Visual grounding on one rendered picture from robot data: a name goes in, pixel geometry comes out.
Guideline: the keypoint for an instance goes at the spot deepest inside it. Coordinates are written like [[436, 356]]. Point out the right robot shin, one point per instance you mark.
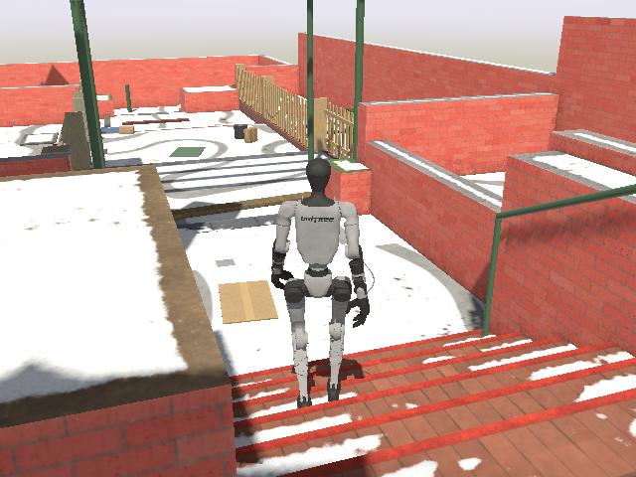
[[336, 356]]

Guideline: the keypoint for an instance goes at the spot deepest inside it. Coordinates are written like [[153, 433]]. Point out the right robot upper arm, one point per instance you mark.
[[350, 213]]

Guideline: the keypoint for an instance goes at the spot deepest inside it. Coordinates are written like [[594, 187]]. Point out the left robot forearm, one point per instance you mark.
[[277, 260]]

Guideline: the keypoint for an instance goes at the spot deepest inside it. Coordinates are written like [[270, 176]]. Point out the right robot hand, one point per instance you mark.
[[364, 307]]

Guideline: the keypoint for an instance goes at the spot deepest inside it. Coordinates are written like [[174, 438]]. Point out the left robot upper arm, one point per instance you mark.
[[285, 213]]

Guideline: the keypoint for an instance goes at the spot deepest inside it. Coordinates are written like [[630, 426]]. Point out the robot right thigh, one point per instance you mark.
[[341, 295]]

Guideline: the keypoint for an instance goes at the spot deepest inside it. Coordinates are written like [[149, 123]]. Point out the left robot hand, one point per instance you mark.
[[283, 275]]

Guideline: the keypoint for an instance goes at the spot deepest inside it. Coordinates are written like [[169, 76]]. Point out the right robot forearm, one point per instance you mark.
[[358, 275]]

